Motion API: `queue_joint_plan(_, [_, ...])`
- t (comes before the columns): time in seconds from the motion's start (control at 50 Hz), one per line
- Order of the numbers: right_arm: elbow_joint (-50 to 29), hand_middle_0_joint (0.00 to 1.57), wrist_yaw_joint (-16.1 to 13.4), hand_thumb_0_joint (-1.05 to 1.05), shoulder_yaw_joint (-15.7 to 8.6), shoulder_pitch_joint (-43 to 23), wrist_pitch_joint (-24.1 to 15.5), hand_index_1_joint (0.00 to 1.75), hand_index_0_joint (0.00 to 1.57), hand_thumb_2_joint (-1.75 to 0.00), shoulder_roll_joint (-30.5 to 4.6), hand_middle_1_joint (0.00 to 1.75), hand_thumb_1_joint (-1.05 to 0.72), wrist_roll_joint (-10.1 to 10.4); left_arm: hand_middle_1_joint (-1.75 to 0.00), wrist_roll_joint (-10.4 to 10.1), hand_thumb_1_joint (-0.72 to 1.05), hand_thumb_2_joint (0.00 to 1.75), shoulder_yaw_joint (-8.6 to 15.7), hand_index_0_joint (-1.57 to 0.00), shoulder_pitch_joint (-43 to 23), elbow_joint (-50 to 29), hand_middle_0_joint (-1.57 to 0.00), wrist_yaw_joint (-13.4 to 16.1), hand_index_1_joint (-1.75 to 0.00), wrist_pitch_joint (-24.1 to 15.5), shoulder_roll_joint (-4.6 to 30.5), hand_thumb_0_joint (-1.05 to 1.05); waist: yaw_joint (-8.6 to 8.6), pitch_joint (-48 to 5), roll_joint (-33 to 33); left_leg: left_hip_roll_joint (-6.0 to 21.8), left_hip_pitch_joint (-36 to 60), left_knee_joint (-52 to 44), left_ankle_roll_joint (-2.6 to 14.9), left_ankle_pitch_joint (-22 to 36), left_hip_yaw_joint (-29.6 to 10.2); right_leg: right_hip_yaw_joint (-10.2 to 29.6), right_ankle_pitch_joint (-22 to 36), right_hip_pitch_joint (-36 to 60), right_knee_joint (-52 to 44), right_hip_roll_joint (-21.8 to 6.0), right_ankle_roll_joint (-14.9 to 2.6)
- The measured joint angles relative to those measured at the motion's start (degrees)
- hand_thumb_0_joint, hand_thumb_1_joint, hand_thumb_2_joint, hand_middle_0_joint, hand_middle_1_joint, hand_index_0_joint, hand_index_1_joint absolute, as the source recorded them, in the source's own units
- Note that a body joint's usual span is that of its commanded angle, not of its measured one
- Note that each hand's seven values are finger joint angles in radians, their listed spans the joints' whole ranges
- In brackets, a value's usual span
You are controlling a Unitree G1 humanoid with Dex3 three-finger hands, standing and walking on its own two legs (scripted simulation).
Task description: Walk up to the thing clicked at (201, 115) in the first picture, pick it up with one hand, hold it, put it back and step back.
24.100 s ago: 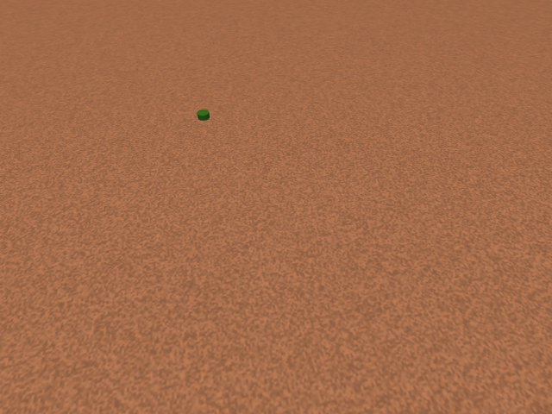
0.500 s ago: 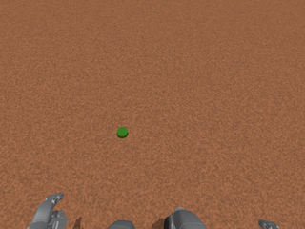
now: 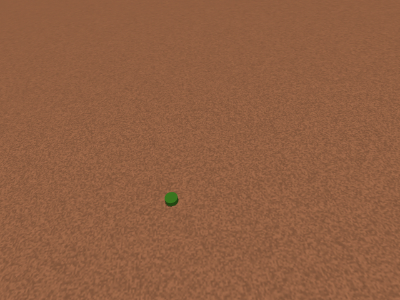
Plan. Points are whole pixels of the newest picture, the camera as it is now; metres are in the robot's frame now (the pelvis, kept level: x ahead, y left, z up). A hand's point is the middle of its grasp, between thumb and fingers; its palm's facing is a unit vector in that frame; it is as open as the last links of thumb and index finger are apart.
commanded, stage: walk up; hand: left
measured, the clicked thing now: (171, 199) +0.81 +0.30 -0.75
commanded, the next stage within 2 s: stand in 1.00 s
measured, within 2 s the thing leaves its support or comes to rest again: neither
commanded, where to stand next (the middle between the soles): +0.44 +0.03 m, yaw +4 degrees
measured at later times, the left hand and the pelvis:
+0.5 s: hand out of the picture +0.12 +0.27 -0.15, palm faces +0.04 -0.93 -0.36, open 7.4 cm; pelvis +0.03 +0.01 -0.01, yaw +3 degrees
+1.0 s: hand out of the picture +0.12 +0.27 -0.14, palm faces +0.10 -0.94 -0.32, open 7.4 cm; pelvis +0.04 +0.01 +0.01, yaw +4 degrees
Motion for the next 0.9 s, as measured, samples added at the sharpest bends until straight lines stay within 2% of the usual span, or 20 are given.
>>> queue_joint_plan(0.1, [2.2,0.20,0.6,0.01,0.4,1.9,-0.8,0.30,0.20,-0.90,0.7,0.30,-0.91,-0.4,-0.30,-0.3,0.90,0.90,0.2,-0.20,-2.8,-2.4,-0.20,-0.4,-0.30,-0.6,1.3,0.01,-0.70,1.3,-0.7,1.7,4.0,-10.0,-0.12,-1.0,3.1,-2.3,-0.9,-0.5,0.8,-1.4,1.10])
queue_joint_plan(0.14, [2.9,0.20,0.4,0.01,0.4,1.5,-1.6,0.30,0.20,-0.90,1.9,0.30,-0.91,-0.5,-0.30,-0.7,0.90,0.90,0.3,-0.20,-4.1,-2.9,-0.20,-0.3,-0.30,-0.2,2.4,0.01,-0.62,2.7,-3.2,0.4,6.3,-15.0,0.44,7.8,4.6,-1.8,-2.4,-1.1,3.3,-3.2,1.80])
queue_joint_plan(0.16, [3.0,0.20,0.3,0.01,0.5,1.0,-2.2,0.30,0.20,-0.90,2.7,0.30,-0.91,-0.6,-0.30,-1.0,0.90,0.90,0.3,-0.20,-4.5,-2.9,-0.20,-0.1,-0.30,0.2,3.0,0.01,-0.38,3.4,-5.1,-0.6,7.3,-16.1,0.81,9.2,5.7,-0.8,-2.9,-1.8,5.5,-4.3,1.30])
queue_joint_plan(0.18, [2.7,0.20,0.2,0.01,0.5,0.8,-2.7,0.30,0.20,-0.90,3.3,0.30,-0.91,-0.7,-0.30,-1.4,0.90,0.90,0.3,-0.20,-4.9,-2.8,-0.20,0.1,-0.30,0.6,3.2,0.01,-0.57,3.6,-5.8,-0.8,7.6,-16.3,1.14,8.9,6.1,-0.1,-2.7,-3.4,9.0,-4.2,0.56])
queue_joint_plan(0.24, [1.5,0.20,0.2,0.01,0.7,1.5,-4.0,0.30,0.20,-0.90,4.0,0.30,-0.91,-0.6,-0.30,-1.8,0.91,0.90,-0.2,-0.20,-6.5,-2.1,-0.20,0.2,-0.30,1.8,3.3,0.01,-2.37,2.9,-5.4,0.1,7.7,-16.7,2.13,8.1,4.6,0.9,-9.8,-7.9,19.8,-0.6,-1.31])
queue_joint_plan(0.28, [1.0,0.21,-0.1,0.01,1.0,1.7,-4.1,0.30,0.21,-0.90,4.3,0.30,-0.91,-0.6,-0.30,-1.9,0.91,0.90,-0.3,-0.20,-7.2,-2.6,-0.20,0.1,-0.30,1.7,3.5,0.01,-2.44,2.6,-5.8,0.6,8.5,-18.2,2.01,8.6,4.6,0.8,-10.1,-10.1,22.3,-0.1,-1.92])
queue_joint_plan(0.38, [0.1,0.21,-0.8,0.00,1.3,0.7,-4.3,0.30,0.21,-0.90,3.5,0.30,-0.90,-0.5,-0.30,-2.0,0.91,0.90,-0.5,-0.20,-9.2,-3.3,-0.20,-0.2,-0.30,1.0,3.2,0.01,-2.85,3.8,-6.3,0.7,9.3,-18.3,1.44,8.2,4.6,-0.6,-6.3,-10.6,12.8,-1.4,-1.14])
queue_joint_plan(0.42, [-0.2,0.21,-1.1,0.00,1.4,-0.1,-3.8,0.30,0.21,-0.90,2.9,0.30,-0.90,-0.1,-0.30,-1.9,0.91,0.90,-0.6,-0.20,-9.9,-3.2,-0.20,0.0,-0.30,0.6,2.9,0.01,-2.84,4.3,-5.9,1.0,8.5,-15.9,1.01,6.8,4.7,-1.3,-0.6,-8.8,5.5,-1.2,-1.10])
queue_joint_plan(0.44, [-0.2,0.21,-1.3,0.00,1.5,-0.6,-3.4,0.30,0.21,-0.90,2.6,0.30,-0.90,0.2,-0.30,-1.8,0.91,0.90,-0.6,-0.20,-10.1,-3.0,-0.20,0.2,-0.30,0.3,2.7,0.01,-2.68,4.4,-5.7,1.1,8.0,-14.1,0.71,5.7,4.8,-1.4,4.5,-7.8,2.3,-0.9,-0.91])
queue_joint_plan(0.46, [0.0,0.21,-1.5,0.00,1.5,-1.3,-3.0,0.30,0.21,-0.90,2.2,0.30,-0.90,0.7,-0.30,-1.7,0.91,0.90,-0.5,-0.20,-10.5,-2.5,-0.20,0.4,-0.30,0.2,2.1,0.01,-2.75,4.9,-4.6,1.8,7.5,-12.1,0.36,4.5,4.4,-1.8,6.6,-7.4,2.1,-0.2,-0.37])
queue_joint_plan(0.5, [0.6,0.20,-2.0,0.00,1.6,-2.3,-2.1,0.30,0.20,-0.90,2.0,0.30,-0.91,1.2,-0.30,-1.2,0.91,0.90,-0.9,-0.20,-10.7,-1.8,-0.20,0.4,-0.30,0.2,1.0,0.01,-3.11,4.4,-2.8,2.2,6.4,-9.0,0.69,1.8,2.6,-2.9,5.4,-7.4,3.0,0.6,-0.05])
queue_joint_plan(0.56, [1.5,0.20,-1.9,0.00,1.8,-2.7,-1.8,0.30,0.20,-0.90,2.4,0.30,-0.91,1.0,-0.30,-1.0,0.91,0.90,-1.7,-0.20,-10.9,-1.0,-0.20,0.0,-0.30,1.0,0.3,0.01,-2.51,2.8,-3.4,0.8,6.3,-7.3,1.01,-3.7,4.0,-2.5,3.5,-8.1,4.8,-0.8,-0.32])
queue_joint_plan(0.58, [1.9,0.20,-1.8,0.00,1.9,-2.6,-2.1,0.30,0.20,-0.90,2.3,0.30,-0.91,0.9,-0.30,-1.0,0.91,0.90,-1.8,-0.20,-11.1,-0.8,-0.20,-0.1,-0.30,1.2,0.0,0.01,-2.60,2.3,-3.3,0.8,7.0,-9.3,1.27,-2.3,4.2,-2.7,3.2,-8.3,5.0,-1.1,-0.11])
queue_joint_plan(0.62, [3.0,0.20,-1.6,0.00,2.0,-2.7,-2.6,0.30,0.20,-0.90,2.4,0.30,-0.91,0.5,-0.30,-1.2,0.91,0.90,-2.0,-0.20,-11.9,-0.3,-0.20,-0.1,-0.30,1.3,-0.5,0.01,-2.51,2.1,-3.1,0.7,8.0,-12.9,0.99,5.0,4.2,-3.0,3.0,-8.4,5.3,-1.6,0.53])
queue_joint_plan(0.68, [5.0,0.20,-1.4,0.00,2.8,-3.3,-2.9,0.30,0.20,-0.90,3.5,0.30,-0.91,0.1,-0.30,-1.9,0.91,0.90,-1.8,-0.20,-12.7,0.6,-0.20,-0.3,-0.30,1.3,-0.4,0.01,-1.65,1.9,-4.1,0.5,9.3,-15.3,0.65,5.4,4.9,-2.3,3.9,-7.6,3.4,-1.9,0.78])
queue_joint_plan(0.78, [7.0,0.20,-1.1,0.00,3.8,-4.9,-3.3,0.30,0.20,-0.90,4.9,0.30,-0.91,0.0,-0.30,-2.3,0.91,0.90,-1.6,-0.20,-13.6,2.5,-0.20,-0.4,-0.30,1.0,0.6,0.01,-1.50,1.9,-5.0,1.0,10.7,-18.8,0.39,6.7,4.7,-2.6,5.8,-5.9,-0.6,-1.4,0.58])
queue_joint_plan(0.9, [8.2,0.20,-1.2,0.00,3.7,-7.0,-3.4,0.30,0.21,-0.90,4.8,0.30,-0.91,0.2,-0.30,-2.4,0.91,0.90,-1.6,-0.20,-13.9,4.5,-0.20,-0.3,-0.30,1.0,0.9,0.01,-1.39,1.9,-5.0,1.3,12.0,-21.1,0.21,7.8,4.4,-3.0,7.0,-4.2,-3.5,-1.1,0.50])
